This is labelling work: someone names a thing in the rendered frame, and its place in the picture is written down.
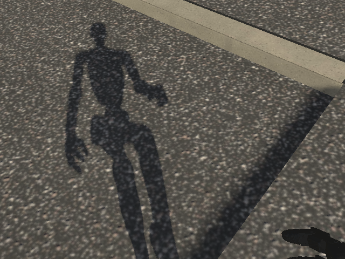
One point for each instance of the robot right hand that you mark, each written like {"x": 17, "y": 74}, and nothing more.
{"x": 316, "y": 239}

